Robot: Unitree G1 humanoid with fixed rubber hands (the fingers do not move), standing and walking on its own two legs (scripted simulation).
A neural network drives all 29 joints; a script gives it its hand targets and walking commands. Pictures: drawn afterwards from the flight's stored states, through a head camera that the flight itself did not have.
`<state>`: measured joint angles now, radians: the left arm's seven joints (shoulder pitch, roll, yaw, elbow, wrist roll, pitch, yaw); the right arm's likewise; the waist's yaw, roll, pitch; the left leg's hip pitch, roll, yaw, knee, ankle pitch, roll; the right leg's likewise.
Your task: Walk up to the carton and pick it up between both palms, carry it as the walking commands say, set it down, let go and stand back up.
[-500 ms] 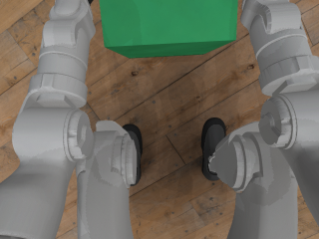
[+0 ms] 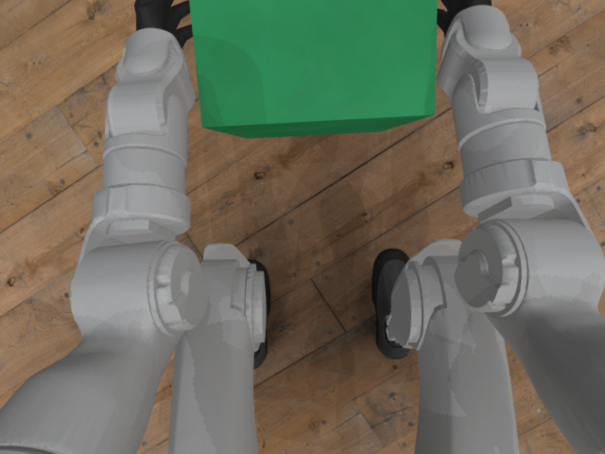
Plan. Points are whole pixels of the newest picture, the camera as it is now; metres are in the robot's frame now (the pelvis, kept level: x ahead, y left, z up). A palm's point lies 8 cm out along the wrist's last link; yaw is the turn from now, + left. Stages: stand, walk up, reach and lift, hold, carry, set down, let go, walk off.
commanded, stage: reach and lift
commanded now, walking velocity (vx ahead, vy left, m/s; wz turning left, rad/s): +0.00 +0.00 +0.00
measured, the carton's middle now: (311, 42) +0.55 +0.01 -0.19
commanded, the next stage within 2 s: none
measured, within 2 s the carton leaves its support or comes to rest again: neither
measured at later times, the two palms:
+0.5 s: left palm (135, 24) +0.52 +0.16 -0.06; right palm out of the picture +0.53 -0.14 -0.05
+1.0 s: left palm (88, 7) +0.50 +0.16 +0.02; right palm out of the picture +0.51 -0.14 +0.02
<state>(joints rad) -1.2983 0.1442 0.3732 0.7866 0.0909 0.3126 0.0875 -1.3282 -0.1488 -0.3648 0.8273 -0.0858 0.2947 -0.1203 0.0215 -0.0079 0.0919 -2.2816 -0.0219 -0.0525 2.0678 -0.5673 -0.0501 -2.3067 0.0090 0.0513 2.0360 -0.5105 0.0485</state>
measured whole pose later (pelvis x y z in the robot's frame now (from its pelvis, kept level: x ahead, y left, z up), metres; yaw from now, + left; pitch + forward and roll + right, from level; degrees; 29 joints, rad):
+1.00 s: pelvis +0.00 +0.00 +0.09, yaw +0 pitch +46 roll +0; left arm -1.09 0.01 0.48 0.63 0.21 0.43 0.03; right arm -1.11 -0.01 -0.48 0.64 -0.23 0.42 -0.06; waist 0.02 -0.01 -0.13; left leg -2.06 -0.02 -0.05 1.76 -0.51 -0.05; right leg -2.08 0.01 0.05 1.74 -0.46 0.04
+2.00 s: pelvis +0.03 +0.00 +0.21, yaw +0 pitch +37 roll +1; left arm -0.80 -0.10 0.48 0.54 0.27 0.43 0.00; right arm -0.82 0.10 -0.47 0.55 -0.30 0.43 -0.02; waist 0.02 -0.01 -0.22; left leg -1.55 -0.01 -0.04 1.35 -0.45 -0.04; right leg -1.58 0.01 0.05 1.34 -0.41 0.03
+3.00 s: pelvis +0.07 +0.00 +0.34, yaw +0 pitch +20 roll +0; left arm -0.49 -0.20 0.43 0.38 0.34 0.44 -0.06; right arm -0.50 0.20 -0.43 0.38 -0.37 0.44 0.04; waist 0.02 0.01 -0.10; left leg -0.81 0.00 -0.05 0.71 -0.25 -0.03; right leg -0.83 -0.01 0.04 0.70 -0.23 0.02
